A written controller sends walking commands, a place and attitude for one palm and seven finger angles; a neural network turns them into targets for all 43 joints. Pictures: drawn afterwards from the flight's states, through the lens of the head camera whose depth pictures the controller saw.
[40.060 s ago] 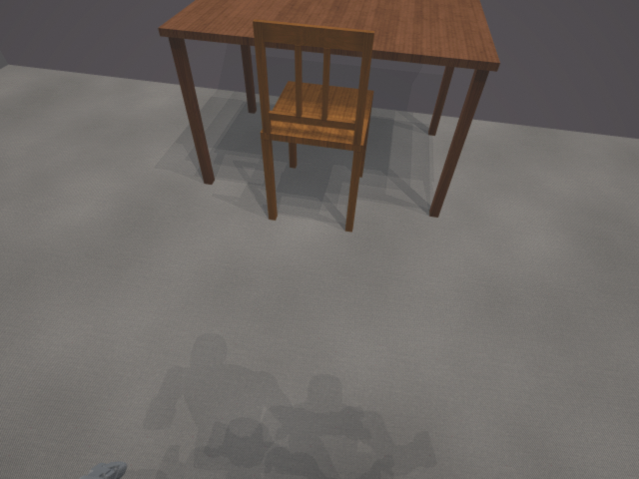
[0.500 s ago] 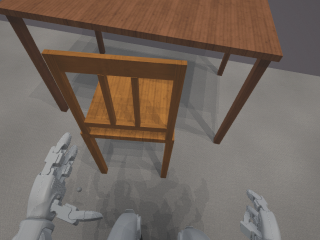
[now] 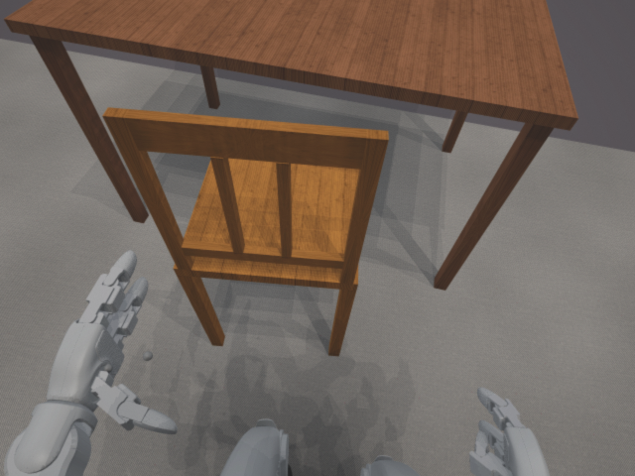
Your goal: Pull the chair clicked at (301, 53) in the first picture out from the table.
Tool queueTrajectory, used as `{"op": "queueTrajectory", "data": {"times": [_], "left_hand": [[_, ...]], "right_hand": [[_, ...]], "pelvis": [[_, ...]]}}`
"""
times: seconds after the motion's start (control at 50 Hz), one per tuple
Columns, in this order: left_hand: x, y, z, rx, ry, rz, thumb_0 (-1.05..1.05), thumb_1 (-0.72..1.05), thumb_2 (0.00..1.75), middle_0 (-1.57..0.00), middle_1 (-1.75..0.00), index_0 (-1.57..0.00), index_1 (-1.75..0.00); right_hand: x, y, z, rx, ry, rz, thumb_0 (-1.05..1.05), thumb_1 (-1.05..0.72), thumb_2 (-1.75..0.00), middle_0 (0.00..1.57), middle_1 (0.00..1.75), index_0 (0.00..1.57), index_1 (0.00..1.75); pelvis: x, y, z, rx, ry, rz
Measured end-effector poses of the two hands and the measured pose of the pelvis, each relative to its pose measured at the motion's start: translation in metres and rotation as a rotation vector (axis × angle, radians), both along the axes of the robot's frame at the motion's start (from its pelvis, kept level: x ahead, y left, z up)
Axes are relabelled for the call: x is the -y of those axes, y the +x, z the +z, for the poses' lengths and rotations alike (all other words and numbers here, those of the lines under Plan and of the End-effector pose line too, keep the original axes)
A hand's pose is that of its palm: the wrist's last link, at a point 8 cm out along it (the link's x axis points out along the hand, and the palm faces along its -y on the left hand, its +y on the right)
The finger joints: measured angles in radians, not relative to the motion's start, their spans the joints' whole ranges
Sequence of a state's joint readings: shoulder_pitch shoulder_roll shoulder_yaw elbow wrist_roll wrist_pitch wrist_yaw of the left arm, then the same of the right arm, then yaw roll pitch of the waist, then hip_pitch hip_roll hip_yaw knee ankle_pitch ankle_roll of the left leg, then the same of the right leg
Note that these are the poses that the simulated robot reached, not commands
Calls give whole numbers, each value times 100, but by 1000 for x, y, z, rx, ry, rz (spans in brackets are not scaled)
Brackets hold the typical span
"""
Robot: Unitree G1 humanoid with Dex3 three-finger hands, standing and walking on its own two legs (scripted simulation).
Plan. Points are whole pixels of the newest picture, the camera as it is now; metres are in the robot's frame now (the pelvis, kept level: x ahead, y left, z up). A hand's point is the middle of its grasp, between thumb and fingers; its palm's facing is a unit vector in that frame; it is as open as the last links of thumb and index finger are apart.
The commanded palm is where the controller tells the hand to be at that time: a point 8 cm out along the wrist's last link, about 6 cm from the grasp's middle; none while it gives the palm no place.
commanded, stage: raise the hand toward the chair's back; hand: left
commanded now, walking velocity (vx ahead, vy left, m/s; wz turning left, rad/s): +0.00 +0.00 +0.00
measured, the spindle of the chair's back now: (230, 208) +0.52 +0.17 -0.03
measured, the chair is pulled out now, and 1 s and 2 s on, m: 0.17 0.17 0.17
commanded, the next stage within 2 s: aim the fingers beside a spindle in 0.40 s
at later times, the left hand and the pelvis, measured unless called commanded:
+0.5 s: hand (158, 356) +0.24 +0.19 +0.05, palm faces -0.01 -1.00 -0.06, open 17.0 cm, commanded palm +0.23 +0.25 +0.05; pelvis +0.00 -0.01 +0.00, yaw +0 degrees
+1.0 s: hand (183, 330) +0.28 +0.18 +0.02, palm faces -0.04 -1.00 -0.05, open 17.0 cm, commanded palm +0.27 +0.23 +0.03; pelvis +0.00 -0.02 -0.01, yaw -1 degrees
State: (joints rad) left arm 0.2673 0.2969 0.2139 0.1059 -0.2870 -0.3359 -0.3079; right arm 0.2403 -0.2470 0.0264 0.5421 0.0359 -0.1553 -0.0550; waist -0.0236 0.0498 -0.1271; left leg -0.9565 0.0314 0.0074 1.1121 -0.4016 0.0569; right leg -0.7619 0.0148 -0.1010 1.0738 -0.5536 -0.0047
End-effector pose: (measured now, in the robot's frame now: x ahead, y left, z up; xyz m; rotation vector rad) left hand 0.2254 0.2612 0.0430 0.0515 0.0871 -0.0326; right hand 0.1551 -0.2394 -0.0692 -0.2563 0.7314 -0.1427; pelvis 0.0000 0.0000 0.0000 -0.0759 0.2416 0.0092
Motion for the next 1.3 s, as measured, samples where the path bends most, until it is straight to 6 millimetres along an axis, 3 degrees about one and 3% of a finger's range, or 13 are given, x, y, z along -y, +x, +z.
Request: {"op": "queueTrajectory", "data": {"times": [0.06, 0.16, 0.24, 0.38, 0.54, 0.7, 0.86, 0.98, 1.18, 1.3], "left_hand": [[8, -1, -6, -46, -21, -30, -2, -50, 30, -6, -8, -6, -8], [10, -3, 9, 47, -2, 7, -2, -50, 30, -7, -8, -6, -8], [5, 1, 14, 98, 23, 39, -2, -50, 30, -7, -8, -6, -8], [16, -3, 0, -15, 3, -13, -2, -50, 30, -6, -8, -6, -8], [16, -5, 15, 89, 18, 39, -2, -50, 30, -7, -8, -6, -8], [25, 11, -9, 13, -2, -17, -2, -50, 30, -6, -8, -6, -8], [25, 28, 4, 96, 10, 7, -2, -50, 30, -7, -8, -6, -8], [25, 37, -14, 24, -1, -1, -2, -50, 30, -6, -8, -6, -8], [35, 51, -14, 107, 1, -7, -2, -50, 30, -7, -8, -6, -8], [31, 65, -30, 51, -11, -5, -2, -50, 30, -7, -8, -6, -8]], "right_hand": [[5, -6, 4, 0, -11, -25, 1, -90, -90, 21, 30, 20, 30], [11, -8, 9, 4, -29, -34, 1, -90, -90, 21, 30, 20, 30], [12, -5, 4, -1, -24, -17, 1, -90, -90, 21, 30, 20, 30], [10, 2, 4, 22, 6, -18, 1, -90, -90, 21, 30, 20, 30], [11, 9, 3, 39, 13, 4, 1, -90, -90, 21, 30, 20, 30], [22, 5, -7, 14, -4, 1, 1, -90, -90, 21, 30, 20, 30], [33, -10, -12, -30, -11, -34, 1, -90, -90, 21, 30, 20, 30], [37, -17, -19, -62, -9, -48, 1, -90, -90, 21, 30, 20, 30], [35, -19, -27, -87, -18, -44, 1, -90, -90, 21, 30, 20, 30], [31, -17, -33, -105, -9, -39, 1, -90, -90, 21, 30, 20, 30]], "pelvis": [[0, 2, 3, 0, 3, -7], [1, 4, 4, 1, 8, -11], [3, 3, 1, -3, 8, -5], [6, 2, 2, 0, 10, -7], [14, 3, 1, -1, 15, -1], [19, 0, -6, -13, 15, -2], [23, 2, -6, -24, 20, -12], [22, 3, -9, -39, 23, -17], [20, 2, -15, -58, 23, -22], [18, 1, -19, -72, 21, -23]]}}
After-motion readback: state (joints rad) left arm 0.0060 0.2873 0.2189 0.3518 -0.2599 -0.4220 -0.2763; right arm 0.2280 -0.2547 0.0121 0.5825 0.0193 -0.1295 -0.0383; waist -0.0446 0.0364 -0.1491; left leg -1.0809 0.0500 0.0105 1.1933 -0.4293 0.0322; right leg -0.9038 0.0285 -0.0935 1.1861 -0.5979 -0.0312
